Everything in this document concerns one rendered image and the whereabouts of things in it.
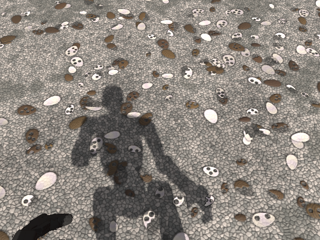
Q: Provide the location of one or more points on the left robot hand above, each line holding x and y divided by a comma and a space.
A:
42, 224

